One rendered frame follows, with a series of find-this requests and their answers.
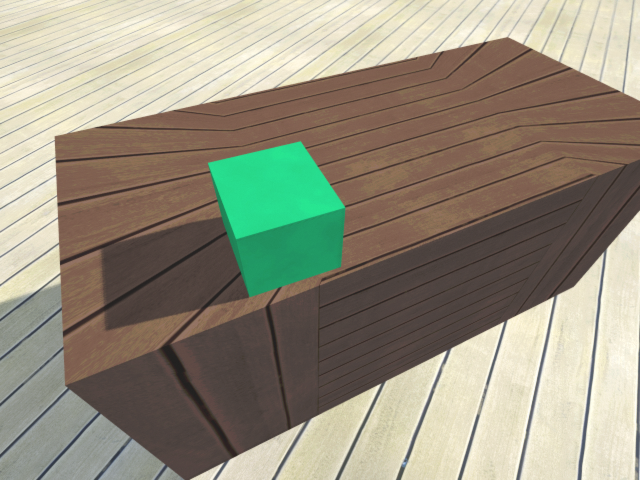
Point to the carton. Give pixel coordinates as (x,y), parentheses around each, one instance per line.
(284,221)

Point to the pedestal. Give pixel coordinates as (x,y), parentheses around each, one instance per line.
(478,183)

